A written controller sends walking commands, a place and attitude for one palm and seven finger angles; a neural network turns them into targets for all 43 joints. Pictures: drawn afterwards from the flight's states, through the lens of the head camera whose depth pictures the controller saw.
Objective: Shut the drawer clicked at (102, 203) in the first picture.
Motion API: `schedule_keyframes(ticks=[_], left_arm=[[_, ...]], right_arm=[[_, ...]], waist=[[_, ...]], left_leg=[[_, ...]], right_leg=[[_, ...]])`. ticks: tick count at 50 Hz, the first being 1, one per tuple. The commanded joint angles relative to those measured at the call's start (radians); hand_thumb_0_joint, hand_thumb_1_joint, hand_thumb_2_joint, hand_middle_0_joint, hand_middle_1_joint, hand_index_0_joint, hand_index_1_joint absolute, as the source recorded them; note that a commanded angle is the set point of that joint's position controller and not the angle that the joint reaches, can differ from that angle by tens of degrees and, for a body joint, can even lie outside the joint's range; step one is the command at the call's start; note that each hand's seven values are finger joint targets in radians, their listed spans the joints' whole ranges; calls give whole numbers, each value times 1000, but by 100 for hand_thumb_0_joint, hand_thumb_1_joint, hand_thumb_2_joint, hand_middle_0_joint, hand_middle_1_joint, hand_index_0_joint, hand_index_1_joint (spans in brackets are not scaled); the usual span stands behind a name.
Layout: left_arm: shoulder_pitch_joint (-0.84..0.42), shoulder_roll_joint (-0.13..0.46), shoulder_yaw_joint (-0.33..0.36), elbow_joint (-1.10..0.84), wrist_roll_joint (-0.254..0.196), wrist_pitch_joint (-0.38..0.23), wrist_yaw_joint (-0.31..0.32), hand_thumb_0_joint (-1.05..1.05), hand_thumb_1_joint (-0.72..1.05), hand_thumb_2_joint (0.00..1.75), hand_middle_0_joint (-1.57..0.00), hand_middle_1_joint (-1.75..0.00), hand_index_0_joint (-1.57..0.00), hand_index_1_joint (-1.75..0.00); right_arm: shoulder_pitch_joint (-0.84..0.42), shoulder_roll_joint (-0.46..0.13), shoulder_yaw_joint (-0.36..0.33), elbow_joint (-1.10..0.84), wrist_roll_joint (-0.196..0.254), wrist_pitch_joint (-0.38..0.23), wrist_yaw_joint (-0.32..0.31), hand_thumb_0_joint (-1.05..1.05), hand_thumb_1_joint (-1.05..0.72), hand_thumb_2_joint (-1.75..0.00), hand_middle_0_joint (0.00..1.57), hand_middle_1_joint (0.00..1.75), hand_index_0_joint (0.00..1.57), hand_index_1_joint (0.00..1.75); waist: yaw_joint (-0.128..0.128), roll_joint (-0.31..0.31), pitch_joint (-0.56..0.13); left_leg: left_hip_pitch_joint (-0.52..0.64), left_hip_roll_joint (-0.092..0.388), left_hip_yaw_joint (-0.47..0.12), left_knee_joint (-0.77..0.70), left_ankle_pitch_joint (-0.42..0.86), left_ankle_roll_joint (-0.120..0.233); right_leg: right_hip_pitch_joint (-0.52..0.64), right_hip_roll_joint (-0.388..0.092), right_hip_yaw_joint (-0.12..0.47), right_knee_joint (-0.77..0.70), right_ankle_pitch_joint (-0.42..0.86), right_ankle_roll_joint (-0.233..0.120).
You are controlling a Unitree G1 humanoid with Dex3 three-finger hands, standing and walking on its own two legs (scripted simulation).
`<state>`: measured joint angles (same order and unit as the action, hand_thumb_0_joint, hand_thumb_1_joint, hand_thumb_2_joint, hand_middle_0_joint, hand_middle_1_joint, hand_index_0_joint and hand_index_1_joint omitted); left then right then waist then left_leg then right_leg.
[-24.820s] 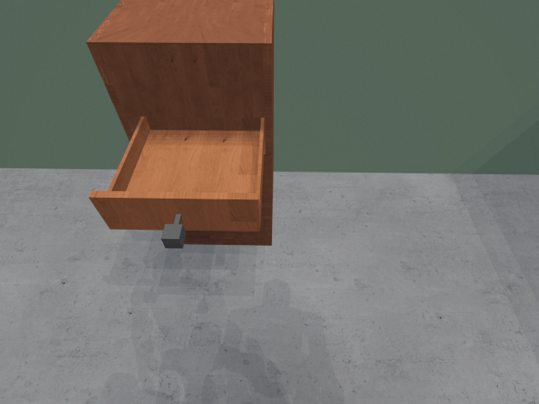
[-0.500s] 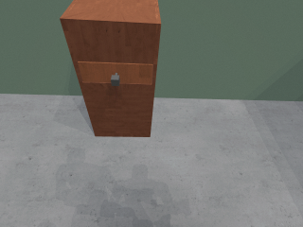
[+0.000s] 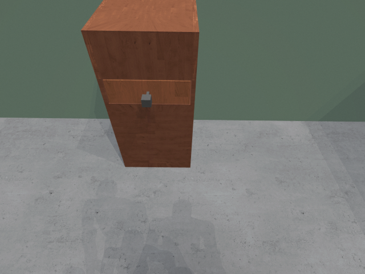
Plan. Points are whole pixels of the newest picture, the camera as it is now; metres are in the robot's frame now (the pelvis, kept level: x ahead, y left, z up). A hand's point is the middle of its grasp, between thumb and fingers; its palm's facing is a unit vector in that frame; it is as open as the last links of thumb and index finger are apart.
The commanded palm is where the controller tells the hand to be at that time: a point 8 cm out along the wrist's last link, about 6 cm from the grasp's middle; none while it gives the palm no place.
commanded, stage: let the arm hang, fingers relaxed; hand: left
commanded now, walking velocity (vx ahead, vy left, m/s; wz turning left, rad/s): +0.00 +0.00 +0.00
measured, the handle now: (147, 98) +0.84 +0.21 -0.15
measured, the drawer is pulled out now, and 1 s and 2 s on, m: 0.00 0.00 0.00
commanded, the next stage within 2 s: look to check the result in 0.32 s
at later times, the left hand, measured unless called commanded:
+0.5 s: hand out of the picture -0.02 +0.14 -0.18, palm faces +0.04 -0.99 -0.15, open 7.3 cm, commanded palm none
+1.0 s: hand out of the picture +0.00 +0.14 -0.18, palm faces +0.04 -0.99 -0.15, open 7.3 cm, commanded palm none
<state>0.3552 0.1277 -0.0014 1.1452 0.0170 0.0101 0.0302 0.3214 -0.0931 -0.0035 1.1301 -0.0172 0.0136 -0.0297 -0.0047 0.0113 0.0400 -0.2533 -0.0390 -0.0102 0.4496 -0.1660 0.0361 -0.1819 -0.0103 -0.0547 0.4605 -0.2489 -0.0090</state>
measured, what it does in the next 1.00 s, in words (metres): stands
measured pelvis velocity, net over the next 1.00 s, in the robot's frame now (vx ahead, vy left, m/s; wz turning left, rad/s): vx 0.03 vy -0.01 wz -0.01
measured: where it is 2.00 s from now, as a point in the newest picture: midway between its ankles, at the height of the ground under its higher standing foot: outside the picture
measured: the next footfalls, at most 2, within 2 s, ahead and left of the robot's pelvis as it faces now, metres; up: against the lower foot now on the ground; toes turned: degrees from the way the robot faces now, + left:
none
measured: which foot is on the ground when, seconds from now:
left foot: down 0.00-1.00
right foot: down 0.00-1.00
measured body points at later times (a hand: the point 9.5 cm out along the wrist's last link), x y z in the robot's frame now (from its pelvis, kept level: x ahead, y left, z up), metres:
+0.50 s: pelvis +0.02 -0.01 +0.00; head +0.03 -0.01 +0.45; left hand -0.02 +0.20 -0.16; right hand -0.02 -0.21 -0.16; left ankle +0.05 +0.10 -0.74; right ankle +0.00 -0.11 -0.74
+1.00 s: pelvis +0.03 -0.01 +0.00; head +0.03 -0.02 +0.45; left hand +0.00 +0.19 -0.16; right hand +0.01 -0.21 -0.16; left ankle +0.05 +0.10 -0.74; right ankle +0.00 -0.11 -0.74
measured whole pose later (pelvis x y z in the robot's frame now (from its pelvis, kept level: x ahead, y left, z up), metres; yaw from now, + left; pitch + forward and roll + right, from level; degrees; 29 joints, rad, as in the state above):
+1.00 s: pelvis +0.03 -0.01 +0.00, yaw +0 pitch -2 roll +0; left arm 0.32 0.10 0.01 1.14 0.01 -0.01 0.04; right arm 0.30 -0.10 -0.01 1.15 -0.01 -0.01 -0.05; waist -0.01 0.00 0.04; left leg -0.20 -0.02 -0.01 0.44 -0.21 0.02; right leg -0.12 0.01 -0.05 0.43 -0.28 -0.03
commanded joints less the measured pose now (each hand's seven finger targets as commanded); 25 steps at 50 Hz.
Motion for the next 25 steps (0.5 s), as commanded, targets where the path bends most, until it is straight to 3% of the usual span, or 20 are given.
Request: schedule_keyframes(ticks=[1, 12, 25], left_arm=[[83, 83, 23, -21, -4, -16, 11, 0, 90, 90, -20, -30, -20, -30], [68, 58, 27, -26, -7, -25, 13, 0, 90, 90, -20, -30, -20, -30], [69, 63, 25, -16, -9, -26, 14, 0, 90, 90, -20, -30, -20, -30]], right_arm=[[99, -85, -24, -10, -1, -12, -7, 0, -90, -90, 20, 30, 20, 30], [100, -66, -22, -1, 1, -24, -15, 0, -90, -90, 20, 30, 20, 30], [96, -78, -22, 6, 3, -25, -17, 0, -90, -90, 20, 30, 20, 30]], waist=[[1, -27, 92], [2, 19, 82], [2, -5, 57]], left_leg=[[-32, 89, -107, -103, -111, 14], [-12, 98, -100, -87, -3, 10], [32, 108, -91, -74, 61, 10]], right_leg=[[-95, -81, 91, -133, -141, -44], [-57, -80, 87, -121, -37, -45], [-29, -82, 85, -127, 11, -42]])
